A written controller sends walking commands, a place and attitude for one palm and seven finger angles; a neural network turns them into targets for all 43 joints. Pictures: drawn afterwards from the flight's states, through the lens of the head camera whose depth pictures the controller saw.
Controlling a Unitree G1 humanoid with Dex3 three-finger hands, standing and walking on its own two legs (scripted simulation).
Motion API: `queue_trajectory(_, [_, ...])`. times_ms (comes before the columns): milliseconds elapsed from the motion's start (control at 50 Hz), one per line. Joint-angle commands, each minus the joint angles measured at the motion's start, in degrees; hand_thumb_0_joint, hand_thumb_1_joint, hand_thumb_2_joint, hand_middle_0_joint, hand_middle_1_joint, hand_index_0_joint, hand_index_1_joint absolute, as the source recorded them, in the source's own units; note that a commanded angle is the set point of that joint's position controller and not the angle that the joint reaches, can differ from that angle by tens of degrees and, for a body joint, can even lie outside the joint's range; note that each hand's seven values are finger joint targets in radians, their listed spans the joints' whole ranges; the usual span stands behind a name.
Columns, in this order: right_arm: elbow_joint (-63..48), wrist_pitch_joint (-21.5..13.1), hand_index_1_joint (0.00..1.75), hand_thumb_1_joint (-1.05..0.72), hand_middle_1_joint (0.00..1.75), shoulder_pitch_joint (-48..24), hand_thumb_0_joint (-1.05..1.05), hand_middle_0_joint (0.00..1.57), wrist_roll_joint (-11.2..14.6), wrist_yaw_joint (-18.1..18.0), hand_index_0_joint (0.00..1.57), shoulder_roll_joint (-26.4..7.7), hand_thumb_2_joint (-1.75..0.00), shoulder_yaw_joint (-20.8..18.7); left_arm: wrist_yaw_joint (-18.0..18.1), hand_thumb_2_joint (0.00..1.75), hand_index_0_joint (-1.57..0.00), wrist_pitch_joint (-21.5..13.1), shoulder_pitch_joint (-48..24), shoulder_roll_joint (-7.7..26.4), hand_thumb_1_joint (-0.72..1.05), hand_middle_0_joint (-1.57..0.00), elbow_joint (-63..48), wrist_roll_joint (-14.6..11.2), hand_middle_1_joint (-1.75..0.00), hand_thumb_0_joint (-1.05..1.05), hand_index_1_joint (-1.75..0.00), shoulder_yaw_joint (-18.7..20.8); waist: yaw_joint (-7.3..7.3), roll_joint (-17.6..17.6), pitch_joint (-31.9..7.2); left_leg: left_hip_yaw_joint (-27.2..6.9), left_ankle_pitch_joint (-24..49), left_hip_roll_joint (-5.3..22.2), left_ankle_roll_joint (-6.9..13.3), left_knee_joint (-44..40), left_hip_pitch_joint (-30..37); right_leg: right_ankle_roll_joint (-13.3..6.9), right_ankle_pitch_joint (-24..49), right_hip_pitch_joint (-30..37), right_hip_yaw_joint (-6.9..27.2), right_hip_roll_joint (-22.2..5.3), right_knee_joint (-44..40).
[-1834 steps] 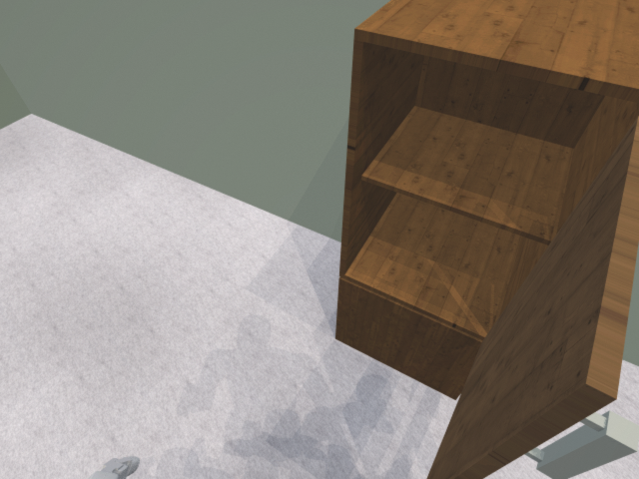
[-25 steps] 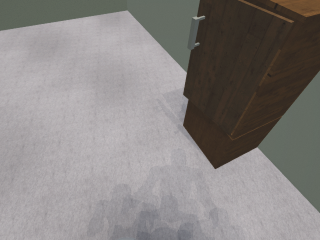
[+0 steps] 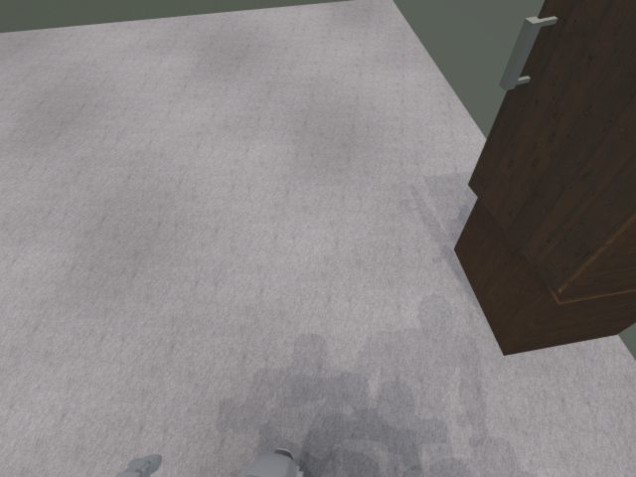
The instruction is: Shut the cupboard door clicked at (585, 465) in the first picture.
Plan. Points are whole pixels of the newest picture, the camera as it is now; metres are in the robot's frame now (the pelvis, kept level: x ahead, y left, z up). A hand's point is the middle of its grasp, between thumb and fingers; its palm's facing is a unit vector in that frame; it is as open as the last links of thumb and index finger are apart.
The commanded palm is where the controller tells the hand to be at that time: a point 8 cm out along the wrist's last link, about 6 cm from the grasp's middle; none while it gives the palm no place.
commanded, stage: walk to a spot facing it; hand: left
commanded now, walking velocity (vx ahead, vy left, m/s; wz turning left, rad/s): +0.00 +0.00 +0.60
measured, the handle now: (528, 54) +0.87 -0.39 +0.06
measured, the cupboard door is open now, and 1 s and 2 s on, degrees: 9 9 9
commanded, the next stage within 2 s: turn to face it in 1.40 s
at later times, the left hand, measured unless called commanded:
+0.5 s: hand out of the picture +0.02 +0.27 -0.17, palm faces +0.35 -0.91 -0.23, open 7.4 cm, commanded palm none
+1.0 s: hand (165, 431) +0.20 +0.24 -0.15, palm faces +0.58 -0.79 -0.21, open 7.2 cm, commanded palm none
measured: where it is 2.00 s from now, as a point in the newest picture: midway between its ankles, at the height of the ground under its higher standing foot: (225, 364)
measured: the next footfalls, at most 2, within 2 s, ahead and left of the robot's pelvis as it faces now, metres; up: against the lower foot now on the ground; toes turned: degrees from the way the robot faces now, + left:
left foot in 0.32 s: +0.03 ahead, +0.15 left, +0.00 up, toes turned +21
right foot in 0.76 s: +0.35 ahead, +0.00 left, +0.00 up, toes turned +20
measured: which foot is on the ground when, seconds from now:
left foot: up 0.00-0.30, down 0.32-0.76, up 0.78-1.00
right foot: down 0.00-0.34, up 0.36-0.74, down 0.76-1.00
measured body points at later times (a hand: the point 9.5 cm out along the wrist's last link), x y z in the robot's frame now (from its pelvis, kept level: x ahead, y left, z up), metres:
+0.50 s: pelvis +0.06 +0.05 +0.01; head +0.08 +0.08 +0.45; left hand +0.01 +0.32 -0.15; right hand +0.19 -0.17 -0.13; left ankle -0.01 +0.14 -0.73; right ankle +0.09 -0.10 -0.65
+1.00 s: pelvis +0.26 +0.07 +0.01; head +0.29 +0.08 +0.46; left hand +0.16 +0.28 -0.13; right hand +0.42 -0.13 -0.14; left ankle +0.18 +0.18 -0.64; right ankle +0.31 -0.02 -0.73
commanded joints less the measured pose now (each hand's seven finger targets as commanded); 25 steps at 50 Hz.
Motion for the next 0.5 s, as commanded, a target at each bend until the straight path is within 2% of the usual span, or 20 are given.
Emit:
queue_trajectory(0, [-4.75,-0.36,0.30,-0.90,0.30,3.06,0.00,0.20,-0.42,0.97,0.20,-4.13,-0.90,-1.77,1.11,0.90,-0.20,-0.98,-3.22,9.29,0.90,-0.20,-4.88,0.22,-0.30,0.00,-0.30,1.98,-2.52,-12.05,-1.27,3.23,-6.62,3.12,-0.74,29.67,-6.49,-8.09,-3.32,-2.49,14.76,-19.90,-17.75])
queue_trajectory(20, [-4.10,-0.48,0.30,-0.90,0.30,2.74,0.00,0.20,-0.25,1.33,0.20,-4.90,-0.90,-1.50,0.92,0.90,-0.20,-1.38,-4.06,8.17,0.90,-0.20,-4.81,0.15,-0.30,0.00,-0.30,1.37,-3.13,-12.45,0.48,4.52,-3.74,5.18,-1.37,30.34,-6.62,-7.77,5.09,-1.24,8.43,-17.53,-15.05])
queue_trajectory(40, [-4.44,-0.66,0.30,-0.90,0.30,2.24,0.00,0.20,0.01,1.66,0.20,-4.67,-0.90,-1.22,0.79,0.90,-0.20,-1.73,-3.30,7.79,0.90,-0.20,-4.60,0.12,-0.30,0.00,-0.30,1.19,-2.89,-12.70,0.13,6.04,-2.77,5.40,-1.90,28.86,-5.93,-7.51,12.67,0.12,4.27,-16.44,-13.09])
queue_trajectory(60, [-5.34,-0.74,0.30,-0.90,0.30,1.47,0.00,0.20,0.15,1.79,0.20,-4.04,-0.90,-0.87,0.73,0.90,-0.20,-1.98,-1.44,8.25,0.90,-0.20,-4.34,0.18,-0.30,0.00,-0.30,1.47,-2.16,-11.97,-0.85,7.42,-2.81,5.53,-2.12,25.69,-5.55,-7.22,14.98,2.71,2.42,-16.42,-12.33])
queue_trajectory(100, [-6.33,-0.87,0.30,-0.90,0.30,-1.66,0.00,0.20,0.19,2.07,0.20,-3.41,-0.90,-0.36,0.53,0.90,-0.20,-2.10,2.21,9.25,0.90,-0.20,-2.96,0.22,-0.30,0.00,-0.30,2.04,0.10,-11.94,-1.27,9.94,-3.22,6.13,-2.23,19.47,-5.54,-6.50,12.24,7.29,0.79,-17.04,-12.91])
queue_trajectory(160, [-7.63,-1.77,0.30,-0.90,0.30,-6.23,0.00,0.20,-0.01,2.32,0.20,-3.09,-0.90,0.37,-0.08,0.90,-0.20,-2.35,7.60,10.90,0.90,-0.20,-1.17,0.30,-0.30,0.00,-0.30,2.87,3.36,-12.99,-1.28,12.70,-5.81,6.63,-1.80,9.57,-4.53,-6.88,9.87,12.05,0.90,-19.05,-12.63])
queue_trajectory(200, [-8.24,-2.76,0.30,-0.90,0.30,-7.43,0.00,0.20,0.11,2.51,0.20,-3.08,-0.90,0.71,-0.57,0.90,-0.20,-2.63,9.49,11.72,0.90,-0.20,-0.22,0.51,-0.30,0.00,-0.30,3.41,4.48,-14.20,-1.60,14.55,-8.50,6.66,-0.86,2.81,-2.46,-7.17,9.11,13.87,0.75,-20.70,-11.33])
queue_trajectory(220, [-8.18,-3.27,0.30,-0.90,0.30,-6.62,0.00,0.20,0.19,2.49,0.20,-2.89,-0.90,0.78,-0.73,0.90,-0.20,-2.68,9.52,12.32,0.90,-0.20,-0.14,0.60,-0.30,0.00,-0.30,3.70,4.13,-13.87,-2.39,14.88,-8.87,6.53,-0.34,-1.16,-0.16,-7.09,10.43,14.16,0.40,-21.34,-9.64])
queue_trajectory(240, [-7.64,-3.66,0.30,-0.90,0.30,-4.96,0.00,0.20,0.18,2.43,0.20,-2.96,-0.90,0.88,-0.95,0.90,-0.20,-2.74,9.35,12.58,0.90,-0.20,0.02,0.47,-0.30,0.00,-0.30,3.75,3.46,-12.83,-3.29,16.54,-7.16,5.63,0.01,-5.26,3.85,-6.22,11.20,13.43,-1.57,-21.05,-7.77])
queue_trajectory(260, [-6.84,-4.07,0.30,-0.90,0.30,-2.31,0.00,0.20,0.05,2.25,0.20,-3.58,-0.90,0.88,-1.20,0.90,-0.20,-2.72,8.91,12.48,0.90,-0.20,-0.12,0.12,-0.30,0.00,-0.30,3.86,2.03,-10.90,-4.56,17.45,-3.45,4.65,0.48,-10.56,10.55,-4.63,11.61,10.54,-4.06,-19.60,-4.01])
queue_trajectory(280, [-5.18,-4.62,0.30,-0.90,0.30,3.56,0.00,0.20,-0.03,2.00,0.20,-5.79,-0.90,0.30,-1.49,0.90,-0.20,-2.60,7.93,11.57,0.90,-0.20,-0.39,-0.42,-0.30,0.00,-0.30,3.73,-1.43,-5.35,-7.80,15.60,1.11,4.38,1.52,-17.76,22.21,-1.87,12.32,4.73,-8.59,-17.17,5.99])
queue_trajectory(300, [-3.70,-4.89,0.30,-0.90,0.30,9.83,0.00,0.20,-0.54,1.51,0.20,-12.77,-0.90,-1.42,-2.10,0.90,-0.20,-2.38,7.50,7.63,0.90,-0.20,-2.15,-0.71,-0.30,0.00,-0.30,2.99,-4.48,11.36,-10.76,-4.25,1.76,17.40,7.02,-21.60,34.86,2.39,-1.06,-10.92,-13.36,-9.68,22.79])
queue_trajectory(320, [-1.50,-4.93,0.30,-0.90,0.30,17.20,0.00,0.20,-0.72,0.53,0.20,-17.10,-0.90,-2.46,-2.46,0.90,-0.20,-2.52,-0.60,4.95,0.90,-0.20,-6.63,-0.33,-0.30,0.00,-0.30,1.36,-8.63,19.15,-9.58,-20.24,14.94,27.65,13.37,-23.95,41.13,3.39,-18.83,-28.25,-9.23,-4.18,35.11])
queue_trajectory(340, [0.01,-4.67,0.30,-0.90,0.30,19.52,0.00,0.20,-0.65,0.03,0.20,-16.03,-0.90,-2.06,-2.39,0.90,-0.20,-2.49,-5.60,5.75,0.90,-0.20,-8.45,0.06,-0.30,0.00,-0.30,1.41,-8.89,10.26,-7.01,-18.43,18.25,29.39,15.45,-23.32,39.74,1.95,-16.31,-31.97,-3.01,-6.82,38.63])
queue_trajectory(360, [-0.20,-4.97,0.30,-0.90,0.30,17.75,0.00,0.20,-0.58,-0.23,0.20,-13.60,-0.90,-0.90,-1.96,0.90,-0.20,-2.55,-6.86,6.01,0.90,-0.20,-7.66,0.25,-0.30,0.00,-0.30,1.68,-7.78,8.57,-5.78,-14.96,14.63,26.27,13.78,-23.45,33.96,1.57,-13.06,-29.52,-1.27,-7.99,38.31])
queue_trajectory(380, [-1.85,-5.34,0.30,-0.90,0.30,12.97,0.00,0.20,-0.62,-0.67,0.20,-11.45,-0.90,-0.31,-2.15,0.90,-0.20,-2.45,-5.68,5.50,0.90,-0.20,-6.59,0.00,-0.30,0.00,-0.30,1.97,-5.46,8.53,-2.46,-12.61,11.45,23.87,12.34,-24.32,28.78,1.78,-8.98,-27.93,-0.42,-8.35,37.50])
queue_trajectory(400, [-2.58,-5.95,0.30,-0.90,0.30,9.66,0.00,0.20,-0.54,-0.85,0.20,-9.63,-0.90,0.33,-2.68,0.90,-0.20,-2.49,-4.30,5.73,0.90,-0.20,-5.54,0.09,-0.30,0.00,-0.30,1.91,-3.72,7.67,-1.31,-9.21,11.51,21.75,11.01,-25.19,26.72,2.17,-4.44,-26.68,-0.05,-8.05,36.89])
queue_trajectory(420, [-2.59,-6.35,0.30,-0.90,0.30,8.11,0.00,0.20,-0.45,-1.04,0.20,-9.36,-0.90,0.54,-3.00,0.90,-0.20,-2.38,-2.49,5.41,0.90,-0.20,-4.61,0.02,-0.30,0.00,-0.30,1.83,-2.34,6.94,-0.85,-7.07,13.75,20.41,10.76,-25.83,26.06,2.68,-1.92,-26.19,-0.31,-7.58,35.86])
queue_trajectory(460, [-2.13,-7.05,0.30,-0.90,0.30,8.31,0.00,0.20,-0.06,-1.21,0.20,-8.57,-0.90,0.79,-3.36,0.90,-0.20,-2.15,-0.74,4.60,0.90,-0.20,-3.50,-0.04,-0.30,0.00,-0.30,1.58,-1.22,5.61,-0.83,-3.12,18.79,17.95,10.56,-26.44,26.32,3.32,2.19,-25.18,-1.33,-6.62,32.66])
queue_trajectory(480, [-1.85,-7.17,0.30,-0.90,0.30,8.16,0.00,0.20,0.02,-1.17,0.20,-8.53,-0.90,0.85,-3.43,0.90,-0.20,-2.08,-0.29,4.34,0.90,-0.20,-3.43,-0.14,-0.30,0.00,-0.30,1.51,-0.71,5.63,-1.09,-2.34,17.59,17.44,10.98,-26.94,26.01,3.54,3.18,-24.51,-1.33,-6.64,30.15])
